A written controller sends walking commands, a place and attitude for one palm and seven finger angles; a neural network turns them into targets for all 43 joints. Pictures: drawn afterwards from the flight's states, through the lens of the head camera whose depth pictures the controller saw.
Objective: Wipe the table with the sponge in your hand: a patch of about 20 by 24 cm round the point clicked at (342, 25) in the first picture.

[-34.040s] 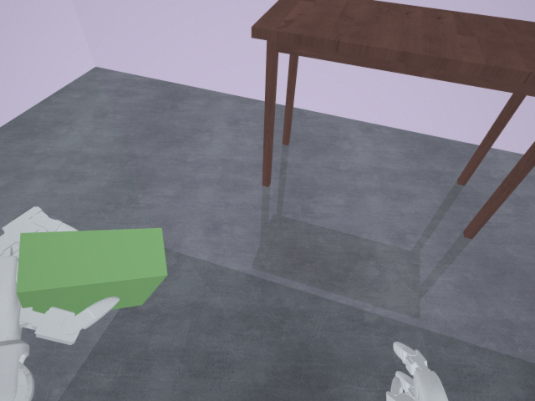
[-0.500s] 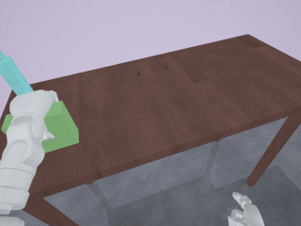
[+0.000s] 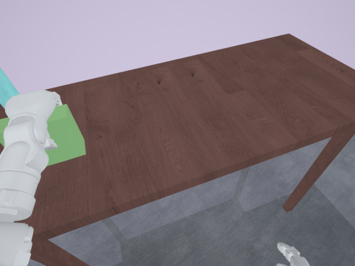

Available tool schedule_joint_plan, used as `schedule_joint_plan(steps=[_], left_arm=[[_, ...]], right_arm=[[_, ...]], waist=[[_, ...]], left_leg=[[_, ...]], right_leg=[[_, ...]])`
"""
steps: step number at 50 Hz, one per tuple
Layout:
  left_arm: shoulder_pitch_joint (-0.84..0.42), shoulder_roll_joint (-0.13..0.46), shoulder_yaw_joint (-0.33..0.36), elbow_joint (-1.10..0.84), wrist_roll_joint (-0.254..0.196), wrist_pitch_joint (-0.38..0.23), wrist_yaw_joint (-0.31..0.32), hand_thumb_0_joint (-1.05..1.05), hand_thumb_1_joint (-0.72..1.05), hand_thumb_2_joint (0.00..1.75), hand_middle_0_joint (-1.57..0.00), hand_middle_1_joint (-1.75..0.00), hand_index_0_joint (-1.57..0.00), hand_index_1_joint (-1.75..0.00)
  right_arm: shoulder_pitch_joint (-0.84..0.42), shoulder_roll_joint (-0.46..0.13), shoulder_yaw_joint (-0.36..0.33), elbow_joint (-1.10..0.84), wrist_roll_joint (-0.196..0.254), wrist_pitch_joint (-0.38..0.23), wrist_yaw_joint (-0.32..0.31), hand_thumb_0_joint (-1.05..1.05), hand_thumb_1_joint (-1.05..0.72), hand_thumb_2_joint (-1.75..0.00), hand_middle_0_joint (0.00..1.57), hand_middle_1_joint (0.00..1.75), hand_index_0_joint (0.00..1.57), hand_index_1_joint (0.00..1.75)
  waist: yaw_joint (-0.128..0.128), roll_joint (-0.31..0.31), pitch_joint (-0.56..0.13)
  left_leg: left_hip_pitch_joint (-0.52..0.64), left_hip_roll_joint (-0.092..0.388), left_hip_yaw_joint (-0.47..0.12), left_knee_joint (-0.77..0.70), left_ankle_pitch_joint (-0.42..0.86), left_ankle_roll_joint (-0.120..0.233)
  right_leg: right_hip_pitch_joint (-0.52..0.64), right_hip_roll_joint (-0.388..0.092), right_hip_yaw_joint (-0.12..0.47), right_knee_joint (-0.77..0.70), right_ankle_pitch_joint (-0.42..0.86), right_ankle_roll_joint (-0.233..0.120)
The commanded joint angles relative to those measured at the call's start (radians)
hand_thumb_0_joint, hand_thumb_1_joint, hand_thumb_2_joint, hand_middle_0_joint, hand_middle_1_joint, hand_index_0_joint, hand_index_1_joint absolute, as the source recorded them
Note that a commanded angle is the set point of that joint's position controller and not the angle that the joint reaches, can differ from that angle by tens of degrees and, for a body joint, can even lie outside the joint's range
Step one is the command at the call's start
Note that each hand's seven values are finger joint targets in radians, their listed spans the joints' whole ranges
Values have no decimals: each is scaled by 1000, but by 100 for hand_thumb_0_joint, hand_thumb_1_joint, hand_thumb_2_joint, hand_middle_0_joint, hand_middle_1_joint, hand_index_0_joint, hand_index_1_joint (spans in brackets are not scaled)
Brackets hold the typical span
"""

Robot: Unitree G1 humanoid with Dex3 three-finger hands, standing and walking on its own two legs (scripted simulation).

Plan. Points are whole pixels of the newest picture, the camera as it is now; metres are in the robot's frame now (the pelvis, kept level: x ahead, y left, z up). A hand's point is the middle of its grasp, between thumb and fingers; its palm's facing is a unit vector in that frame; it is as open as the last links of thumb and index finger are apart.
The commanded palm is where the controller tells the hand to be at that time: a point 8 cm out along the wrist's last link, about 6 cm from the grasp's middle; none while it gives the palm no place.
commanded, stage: wipe forward along the first lane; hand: left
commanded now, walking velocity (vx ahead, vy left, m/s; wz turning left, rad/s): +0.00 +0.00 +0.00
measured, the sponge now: (50, 144) +0.35 +0.35 +0.09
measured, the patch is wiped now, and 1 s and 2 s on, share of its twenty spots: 0.40 0.50 0.60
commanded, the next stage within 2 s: slide across to the middle lane in 0.06 s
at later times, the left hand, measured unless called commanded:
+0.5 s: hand (59, 116) +0.39 +0.32 +0.15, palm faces +0.01 -0.01 -1.00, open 9.6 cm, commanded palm +0.37 +0.30 +0.21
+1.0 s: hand (85, 109) +0.42 +0.26 +0.15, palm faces +0.02 -0.02 -1.00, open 9.6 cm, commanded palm +0.38 +0.25 +0.21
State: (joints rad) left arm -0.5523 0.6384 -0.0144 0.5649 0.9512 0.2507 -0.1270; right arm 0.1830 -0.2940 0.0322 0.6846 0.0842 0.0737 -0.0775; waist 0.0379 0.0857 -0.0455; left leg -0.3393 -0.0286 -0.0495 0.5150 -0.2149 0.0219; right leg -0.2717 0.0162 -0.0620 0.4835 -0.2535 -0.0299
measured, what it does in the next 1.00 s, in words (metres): stands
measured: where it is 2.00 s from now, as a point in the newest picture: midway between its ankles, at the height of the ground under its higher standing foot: outside the picture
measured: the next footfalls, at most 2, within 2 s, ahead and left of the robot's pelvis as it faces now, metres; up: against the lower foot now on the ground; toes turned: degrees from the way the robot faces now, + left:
none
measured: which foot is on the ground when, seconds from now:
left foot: down 0.00-1.00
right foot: down 0.00-1.00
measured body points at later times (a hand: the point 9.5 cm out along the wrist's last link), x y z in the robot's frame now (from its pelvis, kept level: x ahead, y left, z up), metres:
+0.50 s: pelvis +0.02 +0.01 +0.00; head +0.03 -0.02 +0.45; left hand +0.39 +0.31 +0.20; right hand +0.18 -0.24 -0.12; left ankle +0.03 +0.11 -0.74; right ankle +0.00 -0.10 -0.74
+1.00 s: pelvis +0.03 +0.00 +0.00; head +0.04 -0.03 +0.45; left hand +0.41 +0.26 +0.20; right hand +0.23 -0.22 -0.10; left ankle +0.03 +0.11 -0.74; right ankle +0.00 -0.10 -0.74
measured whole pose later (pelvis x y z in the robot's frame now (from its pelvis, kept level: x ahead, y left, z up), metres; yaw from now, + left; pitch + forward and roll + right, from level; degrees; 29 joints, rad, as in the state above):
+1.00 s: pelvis +0.03 +0.00 +0.00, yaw +0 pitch +2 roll +0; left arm -0.59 0.47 -0.20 0.43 0.95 0.46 -0.08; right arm 0.09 -0.27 0.05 0.68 0.08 0.07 -0.03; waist 0.06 0.09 -0.05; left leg -0.26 -0.04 -0.04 0.46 -0.23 0.03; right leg -0.20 0.00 -0.05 0.44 -0.28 -0.02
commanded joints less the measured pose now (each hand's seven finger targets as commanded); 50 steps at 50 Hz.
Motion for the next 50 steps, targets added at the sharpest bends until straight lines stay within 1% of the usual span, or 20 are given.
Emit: schedule_joint_plan(steps=[1,3,6,8,9,15,20,28,31,33,34,36,38,40,42,43,44,47,48,50], left_arm=[[-253,235,46,-31,35,-15,18,0,10,130,-120,-160,-120,-160],[-266,297,103,-24,38,-30,17,0,10,130,-120,-160,-120,-160],[-262,255,63,8,40,-40,14,0,10,130,-120,-160,-120,-160],[-261,275,88,-16,38,-56,15,0,10,130,-120,-160,-120,-160],[-288,221,36,-43,34,-61,17,0,10,130,-120,-160,-120,-160],[-294,210,51,-136,-8,-63,51,0,10,130,-120,-160,-120,-160],[-384,137,-20,-221,-25,-23,74,0,10,130,-120,-160,-120,-160],[-460,155,2,-314,-13,69,105,0,10,130,-120,-160,-120,-160],[-432,136,-6,-275,-9,111,112,0,10,130,-120,-160,-120,-160],[-471,182,29,-263,-6,135,117,0,10,130,-120,-160,-120,-160],[-492,127,-22,-260,-2,146,116,0,10,130,-120,-160,-120,-160],[-478,103,-40,-259,5,165,113,0,10,130,-120,-160,-120,-160],[-467,123,-21,-290,13,177,106,0,10,130,-120,-160,-120,-160],[-473,37,-96,-314,15,188,93,0,10,130,-120,-160,-120,-160],[-500,25,-114,-325,14,195,82,0,10,130,-120,-160,-120,-160],[-487,69,-70,-315,13,199,82,0,10,130,-120,-160,-120,-160],[-503,4,-129,-321,8,200,76,0,10,130,-120,-160,-120,-160],[-463,55,-75,-291,5,202,75,0,10,130,-120,-160,-120,-160],[-408,93,-28,-299,1,204,79,0,10,130,-120,-160,-120,-160],[-379,25,-77,-296,-5,209,77,0,10,130,-120,-160,-120,-160]], right_arm=[[-74,-135,-54,-144,-1,-42,-9,0,-90,-90,20,30,20,30],[-74,-137,-52,-145,-2,-39,-8,0,-90,-90,20,30,20,30],[-56,-140,-56,-140,-1,-28,-4,0,-90,-90,20,30,20,30],[-65,-136,-55,-151,-1,-30,-3,0,-90,-90,20,30,20,30],[-60,-133,-57,-154,-2,-30,-2,0,-90,-90,20,30,20,30],[-75,-126,-65,-153,3,-32,4,0,-90,-90,20,30,20,30],[-110,-113,-60,-152,9,-49,8,0,-90,-90,20,30,20,30],[-178,-98,-42,-165,5,-69,20,0,-90,-90,20,30,20,30],[-177,-99,-39,-150,1,-62,25,0,-90,-90,20,30,20,30],[-201,-99,-27,-152,2,-64,24,0,-90,-90,20,30,20,30],[-196,-97,-30,-150,0,-65,23,0,-90,-90,20,30,20,30],[-200,-93,-29,-150,0,-62,31,0,-90,-90,20,30,20,30],[-219,-93,-25,-159,-1,-62,33,0,-90,-90,20,30,20,30],[-210,-84,-29,-165,-1,-62,38,0,-90,-90,20,30,20,30],[-214,-86,-28,-164,-1,-59,38,0,-90,-90,20,30,20,30],[-217,-89,-27,-163,1,-60,35,0,-90,-90,20,30,20,30],[-215,-84,-26,-165,-1,-62,34,0,-90,-90,20,30,20,30],[-211,-90,-25,-151,0,-56,33,0,-90,-90,20,30,20,30],[-225,-93,-24,-163,-3,-56,31,0,-90,-90,20,30,20,30],[-223,-85,-25,-160,-2,-52,32,0,-90,-90,20,30,20,30]], waist=[[-14,-91,-189],[-8,-86,-217],[-21,-92,-168],[-11,-51,-185],[-21,-61,-199],[-17,-76,-245],[-23,-22,-237],[12,-12,-301],[15,-44,-294],[23,-44,-286],[13,-71,-307],[15,-58,-314],[23,-31,-337],[9,-34,-353],[-1,-47,-340],[5,-58,-333],[-4,-62,-324],[9,-83,-314],[31,-86,-322],[20,-109,-319]], left_leg=[[98,-15,12,-56,99,36],[90,-15,10,-51,129,36],[80,-13,15,-54,116,38],[92,-9,7,-61,132,38],[110,-11,8,-55,136,40],[141,-9,8,-49,180,40],[189,-4,-11,-69,171,35],[226,-6,-22,-88,260,16],[218,-5,-12,-94,266,11],[201,-6,-12,-105,261,8],[214,-10,0,-97,273,13],[222,-8,2,-91,306,8],[236,-8,0,-88,341,7],[262,-7,1,-70,375,10],[263,-8,3,-66,360,14],[252,-6,0,-72,351,15],[257,-12,6,-68,351,18],[235,-11,5,-77,326,16],[229,-12,6,-78,335,18],[228,-14,19,-70,351,20]], right_leg=[[22,5,28,-100,112,-33],[47,4,42,-94,161,-37],[14,6,28,-98,140,-32],[13,9,32,-98,140,-41],[14,9,27,-96,140,-38],[51,1,35,-95,199,-34],[20,4,28,-99,149,-40],[82,9,20,-88,199,-54],[95,7,11,-90,212,-49],[106,8,18,-92,209,-53],[117,6,13,-89,232,-48],[119,4,8,-83,265,-48],[132,6,18,-79,293,-53],[126,4,9,-69,323,-48],[117,4,11,-72,328,-45],[123,7,17,-73,324,-50],[120,5,10,-73,332,-47],[133,2,11,-72,329,-45],[158,3,22,-71,346,-48],[162,-3,14,-64,379,-40]])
